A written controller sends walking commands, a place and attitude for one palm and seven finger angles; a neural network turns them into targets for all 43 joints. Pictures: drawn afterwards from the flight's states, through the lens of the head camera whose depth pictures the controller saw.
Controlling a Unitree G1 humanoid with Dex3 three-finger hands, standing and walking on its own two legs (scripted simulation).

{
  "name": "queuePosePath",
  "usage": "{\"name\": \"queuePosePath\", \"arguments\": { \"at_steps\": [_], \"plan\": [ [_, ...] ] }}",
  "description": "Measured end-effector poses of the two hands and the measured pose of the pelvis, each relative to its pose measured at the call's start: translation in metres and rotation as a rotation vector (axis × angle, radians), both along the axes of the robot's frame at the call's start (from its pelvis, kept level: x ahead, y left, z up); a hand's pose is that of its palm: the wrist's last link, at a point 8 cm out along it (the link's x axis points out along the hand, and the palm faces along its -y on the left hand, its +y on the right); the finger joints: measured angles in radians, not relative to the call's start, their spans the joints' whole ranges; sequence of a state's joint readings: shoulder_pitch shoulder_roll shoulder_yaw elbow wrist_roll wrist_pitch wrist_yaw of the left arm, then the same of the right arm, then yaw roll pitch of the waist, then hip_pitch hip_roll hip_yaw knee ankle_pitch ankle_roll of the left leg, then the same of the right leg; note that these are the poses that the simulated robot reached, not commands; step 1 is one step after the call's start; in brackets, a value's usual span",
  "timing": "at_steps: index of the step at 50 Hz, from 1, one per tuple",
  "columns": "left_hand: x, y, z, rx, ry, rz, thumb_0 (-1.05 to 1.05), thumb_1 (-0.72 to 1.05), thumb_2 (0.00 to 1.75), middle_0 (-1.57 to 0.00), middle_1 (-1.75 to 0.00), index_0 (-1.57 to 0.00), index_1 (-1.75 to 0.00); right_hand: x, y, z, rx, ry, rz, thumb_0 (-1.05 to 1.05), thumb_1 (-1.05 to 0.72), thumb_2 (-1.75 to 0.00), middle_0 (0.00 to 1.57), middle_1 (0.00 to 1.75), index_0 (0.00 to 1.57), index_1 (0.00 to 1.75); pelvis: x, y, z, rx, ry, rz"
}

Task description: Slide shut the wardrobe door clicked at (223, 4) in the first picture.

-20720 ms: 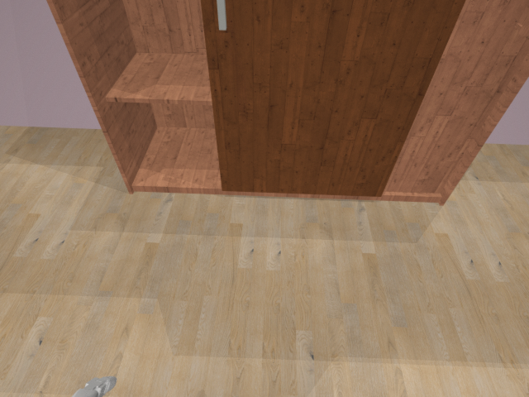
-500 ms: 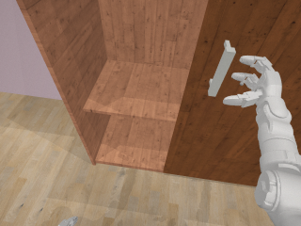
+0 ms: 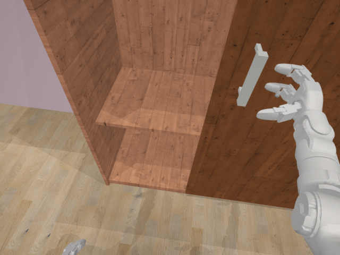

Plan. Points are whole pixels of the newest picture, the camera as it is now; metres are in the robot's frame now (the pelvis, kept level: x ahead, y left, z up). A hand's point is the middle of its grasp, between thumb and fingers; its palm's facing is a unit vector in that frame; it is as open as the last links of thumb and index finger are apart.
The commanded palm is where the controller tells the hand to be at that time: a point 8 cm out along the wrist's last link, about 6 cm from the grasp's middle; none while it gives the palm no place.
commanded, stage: move the hooked fingers beside the handle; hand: right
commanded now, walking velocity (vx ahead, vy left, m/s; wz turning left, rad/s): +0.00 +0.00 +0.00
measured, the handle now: (249, 76) +0.53 -0.13 +0.16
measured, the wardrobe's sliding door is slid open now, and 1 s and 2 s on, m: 0.47 0.47 0.47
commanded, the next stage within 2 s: feel for the door with the fingertips in 0.28 s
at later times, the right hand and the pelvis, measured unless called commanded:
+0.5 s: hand (269, 94) +0.47 -0.16 +0.16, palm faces +0.01 +1.00 -0.01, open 14.0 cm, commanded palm +0.44 -0.21 +0.16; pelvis +0.00 -0.01 +0.00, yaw +0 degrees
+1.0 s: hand (263, 91) +0.47 -0.15 +0.17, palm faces +0.05 +1.00 -0.02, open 14.0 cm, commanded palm +0.45 -0.20 +0.16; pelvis +0.00 +0.00 +0.00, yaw +0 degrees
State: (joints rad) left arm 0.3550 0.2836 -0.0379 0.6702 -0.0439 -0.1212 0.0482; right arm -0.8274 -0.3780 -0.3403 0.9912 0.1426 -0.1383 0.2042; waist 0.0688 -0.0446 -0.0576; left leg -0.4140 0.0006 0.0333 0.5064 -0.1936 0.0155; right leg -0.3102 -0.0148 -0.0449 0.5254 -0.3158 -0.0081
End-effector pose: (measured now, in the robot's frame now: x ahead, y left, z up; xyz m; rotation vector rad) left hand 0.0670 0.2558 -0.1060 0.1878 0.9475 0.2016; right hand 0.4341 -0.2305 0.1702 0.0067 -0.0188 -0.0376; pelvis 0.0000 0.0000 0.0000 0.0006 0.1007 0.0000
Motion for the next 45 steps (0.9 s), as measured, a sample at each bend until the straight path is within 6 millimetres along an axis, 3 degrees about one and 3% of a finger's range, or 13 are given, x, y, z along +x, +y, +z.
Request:
{"name": "queuePosePath", "arguments": {
  "at_steps": [8,16,28,40,45],
  "plan": [
    [-0.006,0.000,-0.001,0.006,0.021,0.000,0.01,0.91,0.89,-0.20,-0.30,-0.20,-0.30,-0.008,-0.003,-0.005,-0.028,-0.016,0.003,-0.02,0.50,-0.30,0.30,1.20,0.30,1.20,-0.002,-0.001,0.000,0.004,-0.007,-0.007],
    [-0.007,-0.004,-0.002,0.006,0.020,0.001,0.01,0.91,0.89,-0.20,-0.30,-0.20,-0.30,0.005,0.005,0.003,-0.015,-0.005,0.013,-0.02,0.50,-0.30,0.30,1.20,0.30,1.20,-0.003,-0.004,-0.001,0.003,0.002,-0.011],
    [-0.018,-0.010,-0.005,-0.014,0.059,0.016,0.01,0.91,0.89,-0.20,-0.30,-0.20,-0.30,0.009,0.019,-0.007,-0.007,-0.019,0.035,-0.02,0.50,-0.30,0.30,1.20,0.30,1.20,0.003,-0.007,-0.001,0.003,0.015,0.004],
    [-0.002,-0.013,-0.005,-0.023,0.026,0.006,0.01,0.91,0.89,-0.20,-0.30,-0.20,-0.30,0.010,0.035,-0.006,-0.006,-0.010,0.015,-0.02,0.50,-0.30,0.30,1.20,0.30,1.20,0.005,-0.008,0.000,0.004,0.006,0.002],
    [0.003,-0.012,-0.003,-0.021,0.013,0.003,0.01,0.91,0.89,-0.20,-0.30,-0.20,-0.30,0.013,0.032,-0.006,0.005,0.002,-0.005,-0.02,0.50,-0.30,0.30,1.20,0.31,1.20,0.005,-0.005,0.000,0.002,0.004,0.002]
  ]
}}
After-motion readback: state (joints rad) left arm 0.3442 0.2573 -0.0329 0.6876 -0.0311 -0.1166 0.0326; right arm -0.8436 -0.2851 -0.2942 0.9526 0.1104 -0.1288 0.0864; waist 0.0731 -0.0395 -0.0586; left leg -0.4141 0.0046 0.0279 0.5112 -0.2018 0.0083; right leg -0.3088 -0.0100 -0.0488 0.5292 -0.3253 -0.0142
